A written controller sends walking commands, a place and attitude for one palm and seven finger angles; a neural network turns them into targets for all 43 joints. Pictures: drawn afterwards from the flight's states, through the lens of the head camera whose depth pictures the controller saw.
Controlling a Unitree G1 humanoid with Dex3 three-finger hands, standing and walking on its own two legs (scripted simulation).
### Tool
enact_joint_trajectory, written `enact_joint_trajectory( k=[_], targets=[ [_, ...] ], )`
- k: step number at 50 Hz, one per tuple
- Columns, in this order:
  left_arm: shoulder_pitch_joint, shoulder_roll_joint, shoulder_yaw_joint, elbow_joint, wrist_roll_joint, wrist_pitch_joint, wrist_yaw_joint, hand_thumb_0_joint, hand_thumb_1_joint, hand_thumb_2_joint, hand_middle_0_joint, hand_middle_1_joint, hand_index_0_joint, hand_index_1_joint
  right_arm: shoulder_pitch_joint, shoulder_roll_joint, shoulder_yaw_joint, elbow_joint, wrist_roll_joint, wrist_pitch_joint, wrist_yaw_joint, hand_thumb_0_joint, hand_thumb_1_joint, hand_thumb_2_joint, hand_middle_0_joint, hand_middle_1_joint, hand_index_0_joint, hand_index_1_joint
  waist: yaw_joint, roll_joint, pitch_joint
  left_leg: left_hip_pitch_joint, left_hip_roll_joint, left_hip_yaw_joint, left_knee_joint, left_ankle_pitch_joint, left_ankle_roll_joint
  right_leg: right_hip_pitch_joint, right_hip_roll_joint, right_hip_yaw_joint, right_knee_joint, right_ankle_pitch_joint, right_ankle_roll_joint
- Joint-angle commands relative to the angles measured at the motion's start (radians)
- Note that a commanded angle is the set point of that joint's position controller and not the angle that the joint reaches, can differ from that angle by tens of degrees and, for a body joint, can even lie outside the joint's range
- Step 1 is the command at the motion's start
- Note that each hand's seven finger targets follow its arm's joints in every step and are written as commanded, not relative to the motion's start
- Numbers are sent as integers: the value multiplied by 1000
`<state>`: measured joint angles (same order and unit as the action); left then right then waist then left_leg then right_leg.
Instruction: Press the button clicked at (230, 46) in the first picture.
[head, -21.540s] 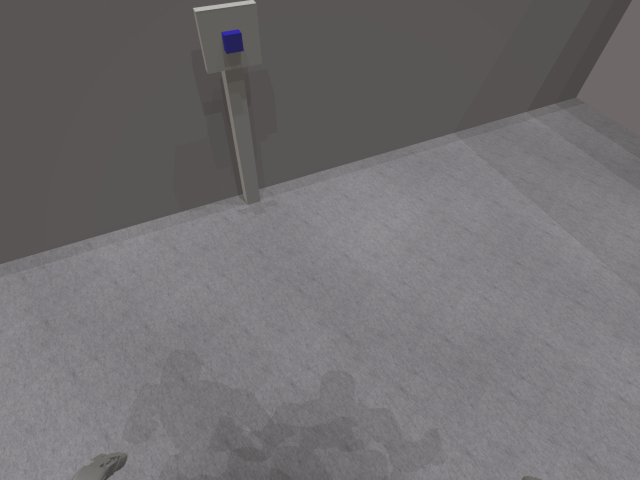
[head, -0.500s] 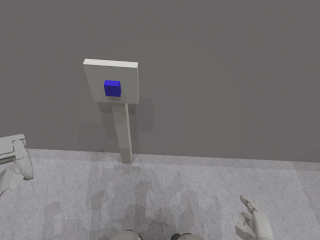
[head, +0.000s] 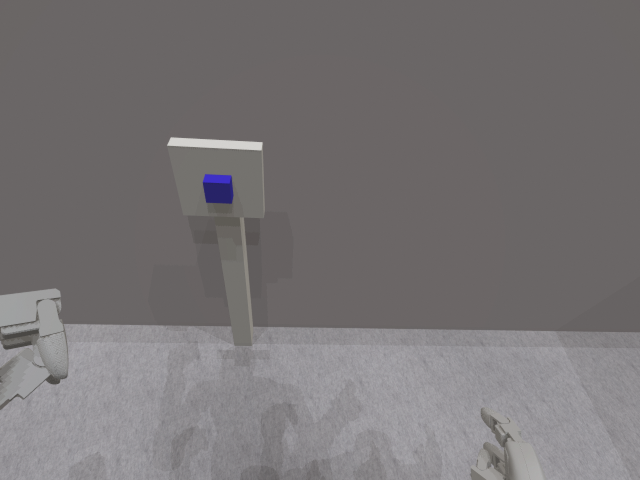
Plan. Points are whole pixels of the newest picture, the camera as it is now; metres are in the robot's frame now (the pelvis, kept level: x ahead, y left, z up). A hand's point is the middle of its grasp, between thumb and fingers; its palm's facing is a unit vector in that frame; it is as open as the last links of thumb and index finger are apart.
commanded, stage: stop stepping back and stand still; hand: left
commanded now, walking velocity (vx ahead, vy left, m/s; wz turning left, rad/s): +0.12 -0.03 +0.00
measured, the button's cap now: (218, 188) +0.67 +0.23 -0.04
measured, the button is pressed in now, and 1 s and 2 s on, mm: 0 0 0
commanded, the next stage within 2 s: let the arm hang, fingers relaxed in 0.76 s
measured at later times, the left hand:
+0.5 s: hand out of the picture +0.14 +0.29 +0.17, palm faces +0.43 -0.84 -0.32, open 3.1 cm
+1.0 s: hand out of the picture +0.13 +0.29 -0.03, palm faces +0.15 -0.92 -0.35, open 3.0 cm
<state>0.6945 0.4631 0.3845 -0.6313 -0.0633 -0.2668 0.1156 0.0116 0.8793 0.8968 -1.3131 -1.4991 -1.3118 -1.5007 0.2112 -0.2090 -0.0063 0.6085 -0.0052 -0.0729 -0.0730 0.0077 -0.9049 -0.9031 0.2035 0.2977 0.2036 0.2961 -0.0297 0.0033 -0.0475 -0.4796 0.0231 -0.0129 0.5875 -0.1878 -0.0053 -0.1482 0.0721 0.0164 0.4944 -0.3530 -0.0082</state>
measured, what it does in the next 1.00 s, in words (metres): steps on the spot: left foot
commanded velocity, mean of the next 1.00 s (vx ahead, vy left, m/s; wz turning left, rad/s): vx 0.08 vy -0.04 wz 0.00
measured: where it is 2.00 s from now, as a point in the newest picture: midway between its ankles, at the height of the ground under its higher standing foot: outside the picture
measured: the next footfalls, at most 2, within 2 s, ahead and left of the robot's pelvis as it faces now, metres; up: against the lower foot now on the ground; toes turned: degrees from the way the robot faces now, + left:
left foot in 0.38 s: +0.03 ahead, +0.14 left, +0.00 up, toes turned +0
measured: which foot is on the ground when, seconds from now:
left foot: down 0.00-0.26, up 0.28-0.36, down 0.38-1.00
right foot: down 0.00-1.00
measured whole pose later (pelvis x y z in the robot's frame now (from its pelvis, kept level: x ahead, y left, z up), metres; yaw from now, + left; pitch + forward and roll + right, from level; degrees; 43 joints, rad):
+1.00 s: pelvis -0.08 +0.06 +0.00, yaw +1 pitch +0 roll +0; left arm 0.26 0.28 0.14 0.27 0.02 0.03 0.04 0.00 0.90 0.90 -1.25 -1.45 -1.25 -1.45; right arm 0.21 -0.27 -0.02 0.78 -0.04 -0.04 -0.01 0.01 -0.91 -0.90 0.20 0.30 0.20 0.30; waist -0.04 0.02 -0.02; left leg -0.39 -0.05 0.02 0.59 -0.19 0.07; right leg -0.37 -0.01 0.00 0.82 -0.50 0.00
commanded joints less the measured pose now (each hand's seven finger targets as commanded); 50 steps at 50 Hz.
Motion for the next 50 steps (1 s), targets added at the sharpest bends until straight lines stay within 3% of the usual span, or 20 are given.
enact_joint_trajectory(
  k=[1,4,5,9,11,14,18,20,21,22,25,28,30,34,40,42,43,44,46,50],
  targets=[
    [-127,96,76,-86,1,-19,47,0,900,900,-1300,-1500,-1300,-1500,-112,-127,-21,-145,1,-67,-39,0,-900,-900,200,300,200,300,-1,36,130,301,68,-118,-172,-120,18,-383,-97,34,-210,-122,-17],
    [-168,82,74,-160,32,-28,50,0,900,900,-1300,-1500,-1300,-1500,-116,-154,-22,-158,-5,-109,-49,0,-900,-900,200,300,200,300,20,291,55,68,190,-370,-592,-663,49,-51,48,-26,105,-142,8],
    [-166,90,77,-180,34,-22,50,0,900,900,-1300,-1500,-1300,-1500,-107,-137,-19,-158,-12,-116,-44,0,-900,-900,200,300,200,300,32,277,20,79,193,-369,-605,-634,30,-27,48,-25,139,-140,-1],
    [-29,104,80,-257,18,9,40,0,900,900,-1300,-1500,-1300,-1500,-80,-109,-20,-167,-14,-130,-13,0,-900,-900,200,300,200,300,35,189,-128,233,93,-122,-446,-313,-24,51,25,-60,-108,-83,-20],
    [3,114,91,-256,17,26,34,0,900,900,-1300,-1500,-1300,-1500,-67,-110,-28,-155,-19,-107,-5,0,-900,-900,200,300,200,300,20,95,-114,327,9,22,-203,-164,-28,-96,-74,-5,-238,-95,-49],
    [-2,101,115,-190,-4,59,48,0,900,900,-1300,-1500,-1300,-1500,-51,-107,-43,-115,-21,-76,-14,0,-900,-900,200,300,200,300,12,-153,-54,382,-31,-2,238,-89,-28,-446,-278,204,-344,-363,-188],
    [-264,62,46,-107,26,71,64,0,900,900,-1300,-1500,-1300,-1500,-93,-115,-16,-96,-7,-69,-31,0,-900,-900,200,300,200,300,-20,-56,160,252,30,-45,-8,-197,9,-452,-213,69,-191,-319,-91],
    [-276,50,36,-89,38,57,64,0,900,900,-1300,-1500,-1300,-1500,-77,-134,-5,-115,-1,-102,-39,0,-900,-900,200,300,200,300,-5,208,156,176,160,-290,-340,-381,75,-313,-59,-20,69,-147,-10],
    [-284,63,43,-120,41,41,62,0,900,900,-1300,-1500,-1300,-1500,-86,-114,3,-111,-2,-116,-34,0,-900,-900,200,300,200,300,0,327,86,133,239,-458,-538,-682,57,-246,-10,-45,266,-168,7],
    [-274,72,52,-143,51,43,60,0,900,900,-1300,-1500,-1300,-1500,-97,-103,5,-121,-13,-120,-30,0,-900,-900,200,300,200,300,9,319,86,75,257,-509,-609,-731,30,-215,2,-12,398,-156,-1],
    [-138,72,47,-202,46,42,53,0,900,900,-1300,-1500,-1300,-1500,-100,-85,1,-136,-17,-134,-2,0,-900,-900,200,300,200,300,41,102,5,137,220,-335,-535,-460,49,-128,-28,-24,301,-106,-9],
    [-27,69,54,-205,37,60,55,0,900,900,-1300,-1500,-1300,-1500,-104,-102,-3,-155,-22,-120,5,0,-900,-900,200,300,200,300,36,224,-10,79,151,-173,-516,-418,5,43,2,-114,59,-126,-20],
    [-8,73,64,-191,37,70,55,0,900,900,-1300,-1500,-1300,-1500,-88,-104,-11,-155,-25,-91,0,0,-900,-900,200,300,200,300,26,170,-15,52,95,-93,-396,-372,-16,113,-13,-95,-113,-87,-37],
    [-138,126,131,-181,13,62,67,0,900,900,-1300,-1500,-1300,-1500,-69,-86,-21,-125,-17,-53,-7,0,-900,-900,200,300,200,300,16,-162,-35,45,-5,3,207,-121,-8,-87,-372,324,-322,-196,-197],
    [-121,64,64,-109,33,37,67,0,900,900,-1300,-1500,-1300,-1500,-82,-109,-22,-113,1,-91,-22,0,-900,-900,200,300,200,300,16,-13,58,230,29,18,-119,-74,38,-172,-246,110,-153,-41,-82],
    [-137,75,68,-154,34,17,61,0,900,900,-1300,-1500,-1300,-1500,-94,-125,-25,-129,2,-102,-24,0,-900,-900,200,300,200,300,26,75,44,256,101,-79,-190,-9,63,-158,-160,46,-71,40,-19],
    [-231,-113,-296,693,135,173,-77,0,900,900,-1300,-1500,-1300,-1500,-47,-251,-87,134,-17,-135,73,0,-900,-900,200,300,200,300,-49,147,74,266,152,-160,-66,310,78,-334,-165,-75,189,150,-9],
    [-249,-145,-253,699,109,266,-97,0,900,900,-1263,-1460,-1263,-1460,37,-208,-72,107,-3,-34,79,0,-900,-900,200,300,200,300,-17,143,60,206,192,-249,-132,510,140,-280,-112,-61,277,37,16],
    [-311,-192,-283,776,94,288,-97,0,900,900,-1190,-1380,-1190,-1380,43,-183,-49,79,-27,0,63,0,-900,-900,200,300,200,300,-15,16,1,162,283,-384,-203,458,222,-296,-80,11,465,-239,18],
    [-328,-162,-306,1074,92,279,-104,0,900,900,-1043,-1220,-1043,-1220,-45,-169,-31,100,-34,36,59,0,-900,-900,200,300,200,300,68,-17,-64,99,154,-212,-169,220,147,-28,-91,7,120,-17,10]
  ],
)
